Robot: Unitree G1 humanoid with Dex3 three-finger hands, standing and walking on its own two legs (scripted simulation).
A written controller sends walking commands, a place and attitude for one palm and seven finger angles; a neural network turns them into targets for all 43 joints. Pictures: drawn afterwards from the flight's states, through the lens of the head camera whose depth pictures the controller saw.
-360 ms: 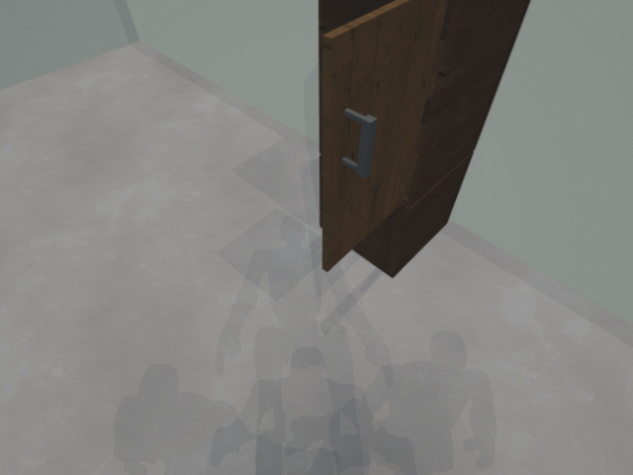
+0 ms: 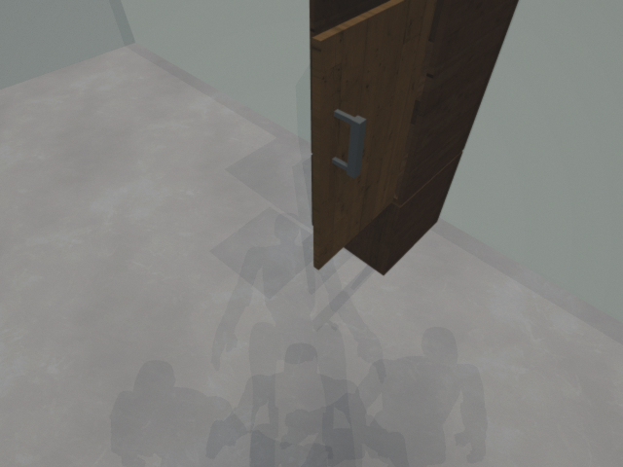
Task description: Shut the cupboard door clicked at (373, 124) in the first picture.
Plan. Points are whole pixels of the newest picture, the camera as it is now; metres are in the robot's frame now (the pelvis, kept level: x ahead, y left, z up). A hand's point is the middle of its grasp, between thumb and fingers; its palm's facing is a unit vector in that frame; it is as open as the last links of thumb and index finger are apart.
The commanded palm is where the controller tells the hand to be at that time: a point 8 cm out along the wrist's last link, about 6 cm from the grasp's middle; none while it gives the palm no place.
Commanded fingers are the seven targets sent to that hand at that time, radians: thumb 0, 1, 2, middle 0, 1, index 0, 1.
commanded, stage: look at it before walking up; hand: left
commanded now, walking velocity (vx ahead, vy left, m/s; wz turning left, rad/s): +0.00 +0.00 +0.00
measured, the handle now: (347, 144) +0.65 -0.03 +0.04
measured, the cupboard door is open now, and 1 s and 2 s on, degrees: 91 91 91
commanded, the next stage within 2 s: walk around to get in front in 0.58 s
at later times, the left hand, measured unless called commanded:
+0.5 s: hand out of the picture +0.04 +0.22 -0.17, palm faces +0.00 -0.96 -0.28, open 7.4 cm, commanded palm none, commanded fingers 0.00 0.90 0.90 -0.20 -0.30 -0.20 -0.30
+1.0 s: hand out of the picture +0.04 +0.21 -0.18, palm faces -0.09 -0.97 -0.24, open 7.4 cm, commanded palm none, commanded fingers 0.00 0.90 0.90 -0.20 -0.30 -0.20 -0.30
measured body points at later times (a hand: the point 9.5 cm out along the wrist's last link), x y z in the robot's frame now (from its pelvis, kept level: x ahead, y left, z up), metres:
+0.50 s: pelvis +0.00 +0.00 +0.00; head +0.02 -0.01 +0.45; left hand +0.04 +0.27 -0.14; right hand +0.03 -0.26 -0.16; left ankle -0.01 +0.14 -0.75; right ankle -0.03 -0.09 -0.75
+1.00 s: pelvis -0.02 +0.01 -0.01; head +0.02 +0.00 +0.44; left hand +0.05 +0.26 -0.16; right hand +0.00 -0.24 -0.17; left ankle -0.01 +0.14 -0.75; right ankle -0.03 -0.09 -0.75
